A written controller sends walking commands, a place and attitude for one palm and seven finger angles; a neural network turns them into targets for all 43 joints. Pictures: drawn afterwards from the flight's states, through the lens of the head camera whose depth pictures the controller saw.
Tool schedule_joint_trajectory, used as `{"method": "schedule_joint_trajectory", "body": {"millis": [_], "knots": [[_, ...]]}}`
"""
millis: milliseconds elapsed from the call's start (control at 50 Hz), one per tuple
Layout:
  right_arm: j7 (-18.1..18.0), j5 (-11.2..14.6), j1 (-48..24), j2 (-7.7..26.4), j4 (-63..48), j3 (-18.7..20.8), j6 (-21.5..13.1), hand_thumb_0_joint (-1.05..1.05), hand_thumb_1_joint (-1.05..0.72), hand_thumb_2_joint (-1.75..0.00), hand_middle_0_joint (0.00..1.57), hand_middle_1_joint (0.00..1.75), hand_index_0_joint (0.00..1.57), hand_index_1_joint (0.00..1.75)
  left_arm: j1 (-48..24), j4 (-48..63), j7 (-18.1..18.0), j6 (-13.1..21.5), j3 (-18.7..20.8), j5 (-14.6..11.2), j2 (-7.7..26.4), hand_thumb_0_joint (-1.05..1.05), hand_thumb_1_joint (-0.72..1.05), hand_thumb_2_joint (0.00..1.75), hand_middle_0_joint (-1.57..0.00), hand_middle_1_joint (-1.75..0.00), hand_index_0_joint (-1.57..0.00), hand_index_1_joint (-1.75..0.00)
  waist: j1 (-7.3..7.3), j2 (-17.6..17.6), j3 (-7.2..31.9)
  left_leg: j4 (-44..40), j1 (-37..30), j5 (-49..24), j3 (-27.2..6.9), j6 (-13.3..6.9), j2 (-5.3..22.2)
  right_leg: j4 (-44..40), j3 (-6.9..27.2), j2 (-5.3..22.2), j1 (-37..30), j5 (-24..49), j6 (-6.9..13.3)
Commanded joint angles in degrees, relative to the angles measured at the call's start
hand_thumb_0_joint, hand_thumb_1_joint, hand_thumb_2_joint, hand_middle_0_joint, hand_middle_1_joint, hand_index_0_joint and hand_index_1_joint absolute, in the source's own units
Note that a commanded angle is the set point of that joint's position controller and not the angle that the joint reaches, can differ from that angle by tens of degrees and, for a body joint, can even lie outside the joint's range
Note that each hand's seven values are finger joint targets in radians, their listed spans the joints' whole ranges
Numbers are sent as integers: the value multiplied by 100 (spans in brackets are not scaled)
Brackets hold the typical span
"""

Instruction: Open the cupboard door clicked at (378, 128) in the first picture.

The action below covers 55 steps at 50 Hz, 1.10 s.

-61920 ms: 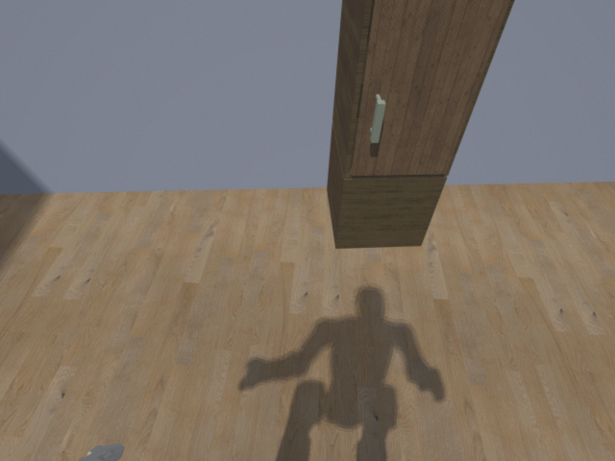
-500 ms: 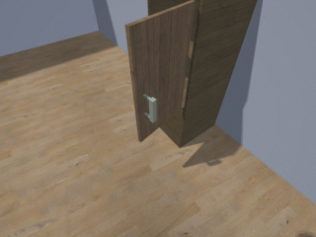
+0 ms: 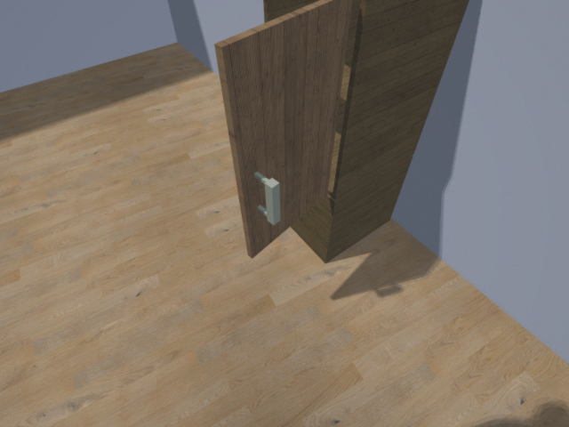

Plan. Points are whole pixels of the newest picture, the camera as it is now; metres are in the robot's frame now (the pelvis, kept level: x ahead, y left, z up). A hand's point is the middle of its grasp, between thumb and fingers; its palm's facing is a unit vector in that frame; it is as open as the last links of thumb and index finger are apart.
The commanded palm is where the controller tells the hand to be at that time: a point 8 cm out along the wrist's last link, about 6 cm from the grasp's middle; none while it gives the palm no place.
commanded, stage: look to check the result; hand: left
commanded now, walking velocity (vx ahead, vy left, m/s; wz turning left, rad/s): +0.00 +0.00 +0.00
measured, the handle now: (266, 198) +0.61 +0.08 -0.11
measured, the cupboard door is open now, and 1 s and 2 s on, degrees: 100 100 100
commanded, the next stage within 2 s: stand and wait in 0.20 s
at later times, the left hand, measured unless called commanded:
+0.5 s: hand out of the picture +0.05 +0.17 -0.17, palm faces +0.01 -0.97 -0.22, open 7.4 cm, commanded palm none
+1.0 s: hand out of the picture +0.03 +0.17 -0.17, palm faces +0.02 -0.98 -0.21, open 7.4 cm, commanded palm none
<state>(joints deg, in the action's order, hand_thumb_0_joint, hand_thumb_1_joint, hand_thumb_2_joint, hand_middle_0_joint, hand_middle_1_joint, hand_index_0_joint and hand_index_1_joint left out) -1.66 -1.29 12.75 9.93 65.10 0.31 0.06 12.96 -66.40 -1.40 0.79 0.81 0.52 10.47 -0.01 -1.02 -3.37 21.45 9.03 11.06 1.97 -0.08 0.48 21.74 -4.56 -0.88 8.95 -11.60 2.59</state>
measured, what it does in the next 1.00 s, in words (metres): stands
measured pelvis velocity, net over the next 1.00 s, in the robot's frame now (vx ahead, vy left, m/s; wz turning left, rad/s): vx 0.02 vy -0.01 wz -0.01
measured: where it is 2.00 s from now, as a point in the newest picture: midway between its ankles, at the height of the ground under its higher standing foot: outside the picture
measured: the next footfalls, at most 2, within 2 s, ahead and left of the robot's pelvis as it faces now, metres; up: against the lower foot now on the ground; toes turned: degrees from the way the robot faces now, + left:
none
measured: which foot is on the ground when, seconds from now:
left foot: down 0.00-1.00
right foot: down 0.00-1.00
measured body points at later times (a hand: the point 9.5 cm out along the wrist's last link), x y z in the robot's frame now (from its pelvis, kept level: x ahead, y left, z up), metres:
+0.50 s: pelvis +0.02 -0.01 +0.00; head +0.03 -0.02 +0.45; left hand +0.05 +0.23 -0.15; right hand +0.03 -0.25 -0.16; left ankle +0.01 +0.12 -0.75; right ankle +0.00 -0.09 -0.75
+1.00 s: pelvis +0.02 -0.01 +0.00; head +0.04 -0.02 +0.45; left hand +0.03 +0.22 -0.16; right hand +0.02 -0.24 -0.16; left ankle +0.01 +0.12 -0.75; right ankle +0.00 -0.09 -0.75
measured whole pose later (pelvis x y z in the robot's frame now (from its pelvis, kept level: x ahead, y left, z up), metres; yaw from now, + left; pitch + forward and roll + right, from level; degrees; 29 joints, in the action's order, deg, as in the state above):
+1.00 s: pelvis +0.02 -0.01 +0.00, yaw +0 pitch -1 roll +0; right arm -2.2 -1.3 14.4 9.2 66.2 0.0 0.2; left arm 13.7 -66.3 -1.6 1.1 0.5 0.2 9.5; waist 0.2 -0.5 -3.3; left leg 20.3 6.2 12.6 2.0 1.3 1.9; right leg 20.1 -4.4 -2.4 6.1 -12.9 3.7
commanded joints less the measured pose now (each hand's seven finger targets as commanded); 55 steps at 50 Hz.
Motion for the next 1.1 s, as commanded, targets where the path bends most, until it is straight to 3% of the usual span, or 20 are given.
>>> {"method": "schedule_joint_trajectory", "body": {"millis": [0, 220, 1080], "knots": [[-49, 17, 328, 697, -109, 94, -68, 0, -90, -90, 20, 30, 20, 30, 205, 209, -58, 82, 99, -10, 731, 0, 90, 90, -20, -30, -20, -30, 50, 96, 164, -342, -71, -603, -458, -155, 575, -491, 725, 752, -8, 634, 58], [-60, 16, 294, 718, -70, 78, -63, 0, -90, -90, 20, 30, 20, 30, 245, 206, -71, 107, 101, -19, 782, 0, 90, 90, -20, -30, -20, -30, 36, 146, 170, -325, -161, -756, -396, -124, 560, -511, 728, 785, -186, 1147, 43], [-98, 17, 589, 501, 13, 50, -52, 0, -90, -90, 20, 30, 20, 30, 447, 166, -84, 91, 70, -33, 579, 0, 90, 90, -20, -30, -20, -30, 35, 86, -41, -350, -157, -693, -318, -93, 562, -553, 728, 724, -191, 1080, 57]]}}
